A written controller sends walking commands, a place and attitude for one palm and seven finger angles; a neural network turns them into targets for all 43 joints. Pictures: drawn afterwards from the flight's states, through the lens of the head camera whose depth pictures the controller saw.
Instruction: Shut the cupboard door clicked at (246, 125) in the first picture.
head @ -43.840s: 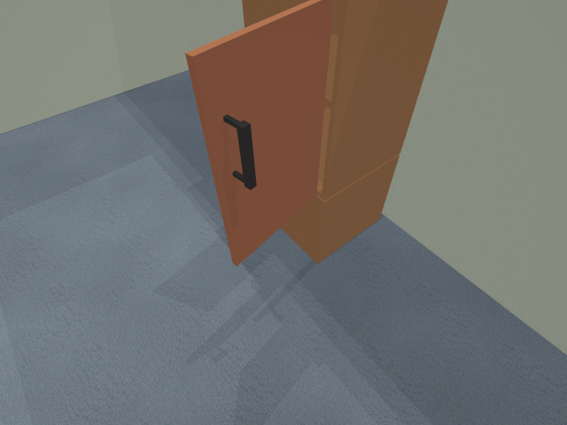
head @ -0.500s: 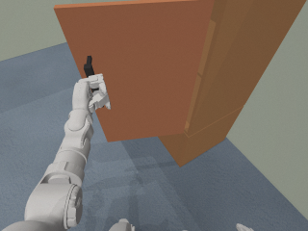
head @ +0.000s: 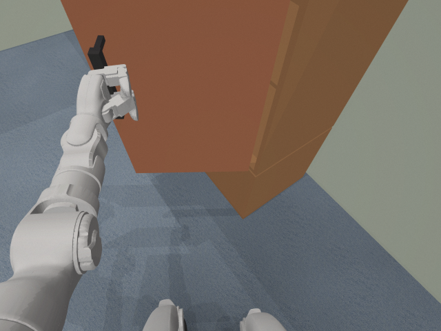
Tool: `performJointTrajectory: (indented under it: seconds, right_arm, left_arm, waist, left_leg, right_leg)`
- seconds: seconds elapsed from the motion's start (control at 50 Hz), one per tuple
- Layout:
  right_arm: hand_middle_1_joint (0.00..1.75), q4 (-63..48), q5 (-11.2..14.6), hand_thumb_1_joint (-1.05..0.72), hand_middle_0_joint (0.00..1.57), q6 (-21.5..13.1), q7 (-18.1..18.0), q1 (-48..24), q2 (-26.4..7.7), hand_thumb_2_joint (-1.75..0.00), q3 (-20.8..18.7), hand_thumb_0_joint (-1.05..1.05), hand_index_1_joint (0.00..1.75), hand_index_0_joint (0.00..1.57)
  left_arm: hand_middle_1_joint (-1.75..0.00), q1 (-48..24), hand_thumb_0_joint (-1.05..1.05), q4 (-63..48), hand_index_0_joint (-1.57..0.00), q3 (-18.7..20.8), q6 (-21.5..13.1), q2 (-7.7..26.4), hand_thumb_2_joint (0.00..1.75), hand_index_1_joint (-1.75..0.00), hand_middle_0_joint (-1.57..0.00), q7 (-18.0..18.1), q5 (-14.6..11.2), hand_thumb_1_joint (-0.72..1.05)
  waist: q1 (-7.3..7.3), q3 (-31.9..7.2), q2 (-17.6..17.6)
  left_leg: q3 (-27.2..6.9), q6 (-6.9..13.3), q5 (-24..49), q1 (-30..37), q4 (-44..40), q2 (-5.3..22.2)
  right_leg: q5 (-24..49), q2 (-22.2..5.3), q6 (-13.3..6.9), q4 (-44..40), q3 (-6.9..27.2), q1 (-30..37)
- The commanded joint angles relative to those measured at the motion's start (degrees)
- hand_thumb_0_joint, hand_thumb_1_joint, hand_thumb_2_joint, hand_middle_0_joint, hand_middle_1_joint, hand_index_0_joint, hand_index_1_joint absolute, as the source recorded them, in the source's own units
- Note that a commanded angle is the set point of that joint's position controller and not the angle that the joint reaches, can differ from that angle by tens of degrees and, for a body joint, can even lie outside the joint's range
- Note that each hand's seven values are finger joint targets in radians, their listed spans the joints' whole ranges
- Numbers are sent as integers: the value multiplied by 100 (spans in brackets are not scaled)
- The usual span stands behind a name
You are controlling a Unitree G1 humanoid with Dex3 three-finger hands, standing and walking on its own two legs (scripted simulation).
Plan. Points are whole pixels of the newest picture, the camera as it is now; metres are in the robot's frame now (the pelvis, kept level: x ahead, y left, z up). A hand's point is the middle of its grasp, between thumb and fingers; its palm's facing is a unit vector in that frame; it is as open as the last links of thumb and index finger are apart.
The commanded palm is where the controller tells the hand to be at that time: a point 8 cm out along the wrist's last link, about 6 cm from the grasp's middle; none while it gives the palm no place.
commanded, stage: push the door shut along its arc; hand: left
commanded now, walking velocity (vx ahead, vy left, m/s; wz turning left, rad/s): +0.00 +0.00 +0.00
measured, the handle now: (110, 80) +0.57 +0.18 +0.11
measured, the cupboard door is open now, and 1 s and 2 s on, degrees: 57 39 38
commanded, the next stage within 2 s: pull the fist back off the door in 0.86 s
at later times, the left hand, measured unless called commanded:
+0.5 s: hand (151, 77) +0.55 +0.10 +0.13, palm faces -0.20 -0.98 -0.01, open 3.1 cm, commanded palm +0.56 +0.13 +0.11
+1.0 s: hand (167, 56) +0.61 +0.07 +0.13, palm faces -0.25 -0.97 +0.01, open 3.1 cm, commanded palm +0.61 +0.09 +0.11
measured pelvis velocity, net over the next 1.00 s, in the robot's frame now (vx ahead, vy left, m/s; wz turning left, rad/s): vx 0.00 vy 0.00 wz -0.04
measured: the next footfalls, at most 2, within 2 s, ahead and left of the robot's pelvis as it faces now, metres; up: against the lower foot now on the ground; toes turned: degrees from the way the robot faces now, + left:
none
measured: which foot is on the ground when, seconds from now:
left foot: down 0.00-1.00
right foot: down 0.00-1.00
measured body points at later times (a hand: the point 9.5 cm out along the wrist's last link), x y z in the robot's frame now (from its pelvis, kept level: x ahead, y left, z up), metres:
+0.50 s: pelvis +0.00 +0.01 -0.02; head +0.12 +0.02 +0.42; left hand +0.56 +0.15 +0.13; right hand -0.04 -0.26 -0.12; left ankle +0.07 +0.12 -0.68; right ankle -0.01 -0.13 -0.68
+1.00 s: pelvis +0.00 +0.00 -0.04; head +0.18 +0.01 +0.38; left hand +0.62 +0.12 +0.13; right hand -0.09 -0.25 -0.13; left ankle +0.07 +0.12 -0.68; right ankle -0.01 -0.13 -0.68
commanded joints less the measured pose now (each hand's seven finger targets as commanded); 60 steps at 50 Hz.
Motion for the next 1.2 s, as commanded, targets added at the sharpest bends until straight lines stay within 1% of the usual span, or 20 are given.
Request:
performJointTrajectory:
  seconds: [0.0,0.04,0.12,0.18,0.26,0.42,0.46,0.7,0.76,0.82,0.94,0.96,0.98,1.0,1.04,1.06,1.08,1.12,1.16,1.18]
  right_arm:
    - [30,-349,-23,-90,20,-182,-36,719,-939,-90,-297,0,30,20]
    - [30,-311,-28,-90,20,-167,-55,778,-992,-90,-286,0,30,20]
    - [30,-323,-43,-90,20,-184,-24,838,-1006,-90,-287,0,30,20]
    - [30,-281,-53,-90,20,-191,-25,883,-1018,-90,-261,0,30,20]
    - [30,-317,-64,-90,20,-182,-11,988,-1057,-90,-263,0,30,20]
    - [30,-293,-78,-90,20,-139,-11,1140,-1087,-90,-229,0,30,20]
    - [30,-270,-97,-90,20,-150,-28,1216,-1119,-90,-216,0,30,20]
    - [30,-245,-209,-90,20,-85,-16,1583,-1146,-90,-173,0,30,20]
    - [30,-179,-245,-90,20,-85,-14,1664,-1148,-90,-195,0,30,20]
    - [30,-132,-264,-90,20,-66,-17,1720,-1148,-90,-184,0,30,20]
    - [30,-7,-331,-90,20,-120,-10,1832,-1145,-90,-189,0,30,20]
    - [30,-237,-393,-90,20,-138,54,1957,-975,-90,-96,0,30,20]
    - [30,-247,-461,-90,20,-154,154,1937,-969,-90,-117,0,30,20]
    - [30,-257,-538,-90,20,-128,239,2011,-955,-90,-161,0,30,20]
    - [30,-243,-707,-90,20,-109,433,2068,-886,-90,-198,0,30,20]
    - [30,-244,-791,-90,20,-96,534,2060,-881,-90,-218,0,30,20]
    - [30,-221,-832,-90,20,-67,612,2069,-895,-90,-266,0,30,20]
    - [30,-221,-827,-90,20,6,692,2099,-894,-90,-386,0,30,20]
    - [30,-240,-747,-90,20,84,676,2031,-888,-90,-452,0,30,20]
    - [30,-237,-700,-90,20,122,655,1984,-890,-90,-442,0,30,20]
  left_arm:
    - [-150,-3390,0,-1195,-130,39,-380,892,90,-150,-130,-106,26,90]
    - [-150,-3535,0,-978,-130,157,-335,1107,90,-150,-130,-99,69,90]
    - [-150,-3781,0,-933,-130,162,-332,1214,90,-150,-130,-166,151,90]
    - [-150,-4181,0,-806,-130,21,-270,1145,90,-150,-130,-236,183,90]
    - [-150,-4209,0,-714,-130,289,-195,1465,90,-150,-130,-319,184,90]
    - [-150,-4778,0,-322,-130,162,1,1528,90,-150,-130,-387,339,90]
    - [-150,-5059,0,-352,-130,302,19,1781,90,-150,-130,-392,379,90]
    - [-150,-5800,0,161,-130,306,353,2102,90,-150,-130,-466,759,90]
    - [-150,-6062,0,33,-130,219,386,2013,90,-150,-130,-531,793,90]
    - [-150,-6145,0,180,-130,143,526,1953,90,-150,-130,-607,813,90]
    - [-150,-6617,0,85,-130,24,626,1796,90,-150,-130,-641,846,90]
    - [-150,-6431,0,-164,-130,1164,742,1887,90,-150,-130,491,391,90]
    - [-150,-5975,0,0,-130,1003,834,1654,90,-150,-130,1061,542,90]
    - [-150,-5840,0,-38,-130,1083,874,1422,90,-150,-130,1561,602,90]
    - [-150,-5771,0,-298,-130,937,765,941,90,-150,-130,2527,1014,90]
    - [-150,-5703,0,-445,-130,809,671,904,90,-150,-130,2904,1321,90]
    - [-150,-5809,0,-679,-130,566,541,822,90,-150,-130,3069,1591,90]
    - [-150,-5947,0,-1159,-130,171,283,575,90,-150,-130,3066,1772,90]
    - [-150,-5885,0,-1458,-130,39,151,410,90,-150,-130,2855,1591,90]
    - [-150,-5659,0,-1285,-130,115,188,427,90,-150,-130,2755,1447,90]
  waist:
    - [-352,-2357,230]
    - [-424,-2220,207]
    - [-443,-2443,334]
    - [-610,-2404,434]
    - [-541,-2716,526]
    - [-795,-2505,505]
    - [-838,-2712,560]
    - [-1128,-2943,736]
    - [-1198,-3179,959]
    - [-1264,-3099,898]
    - [-1407,-3222,1227]
    - [-914,-3531,1381]
    - [-929,-3663,1319]
    - [-978,-3561,979]
    - [-988,-3462,993]
    - [-964,-3416,1081]
    - [-1015,-3521,1222]
    - [-1045,-3798,1284]
    - [-959,-4051,1341]
    - [-907,-3981,1151]
  left_leg:
    - [-399,181,803,2860,-428,-131]
    - [-393,205,683,2669,-385,-145]
    - [-439,188,727,2701,-303,-125]
    - [-470,208,697,2631,-203,-120]
    - [-479,197,985,2687,-109,-113]
    - [-498,234,777,2324,56,-105]
    - [-522,246,895,2338,137,-90]
    - [-508,289,1147,1921,608,-59]
    - [-565,282,1404,2164,704,-42]
    - [-546,295,1378,2016,772,-54]
    - [-636,312,1625,2257,871,-47]
    - [-686,231,1579,2109,751,-7]
    - [-706,184,1630,2135,693,6]
    - [-714,181,1619,2073,681,17]
    - [-715,158,1758,2154,665,-11]
    - [-678,128,1717,2160,646,-3]
    - [-681,102,1757,2303,617,6]
    - [-646,91,1895,2677,555,-12]
    - [-593,68,2123,3033,447,-45]
    - [-532,79,2028,2932,361,-83]
  right_leg:
    - [1204,178,-104,-915,14,-622]
    - [1118,179,-105,-901,25,-700]
    - [1087,183,-120,-823,22,-816]
    - [1042,184,-110,-777,23,-1061]
    - [1212,199,-134,-674,8,-1000]
    - [1034,224,-120,-627,8,-1336]
    - [1099,219,-118,-538,9,-1372]
    - [1244,273,-117,-270,-30,-1747]
    - [1353,289,-131,-194,-59,-1935]
    - [1383,316,-140,-189,-87,-1935]
    - [1408,341,-165,-93,-154,-2279]
    - [1408,272,-129,-107,-143,-1905]
    - [1414,274,-91,-39,-191,-1863]
    - [1392,270,-47,-42,-255,-1893]
    - [1416,289,-29,-43,-314,-2023]
    - [1356,288,-24,-47,-336,-2076]
    - [1383,286,-49,-49,-332,-2089]
    - [1558,299,-98,-165,-274,-1831]
    - [1822,313,-131,-285,-232,-1471]
    - [1881,325,-129,-384,-225,-1209]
